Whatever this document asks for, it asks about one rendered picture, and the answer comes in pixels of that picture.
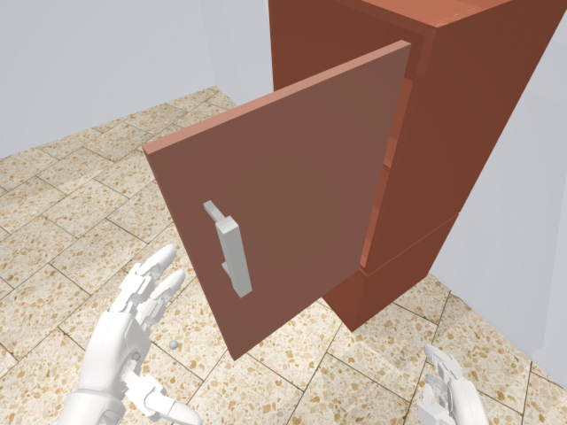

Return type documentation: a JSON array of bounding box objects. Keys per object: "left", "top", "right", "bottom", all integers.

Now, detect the right robot hand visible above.
[{"left": 417, "top": 344, "right": 489, "bottom": 425}]

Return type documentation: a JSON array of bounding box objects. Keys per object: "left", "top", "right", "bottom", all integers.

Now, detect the handle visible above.
[{"left": 203, "top": 200, "right": 252, "bottom": 298}]

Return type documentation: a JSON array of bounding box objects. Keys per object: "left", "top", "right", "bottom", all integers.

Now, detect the cupboard door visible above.
[{"left": 141, "top": 40, "right": 412, "bottom": 361}]

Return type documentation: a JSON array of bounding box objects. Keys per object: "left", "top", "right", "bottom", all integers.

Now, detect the left robot hand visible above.
[{"left": 78, "top": 243, "right": 203, "bottom": 425}]

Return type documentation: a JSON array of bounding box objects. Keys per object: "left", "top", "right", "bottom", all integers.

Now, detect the left robot forearm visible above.
[{"left": 51, "top": 390, "right": 126, "bottom": 425}]

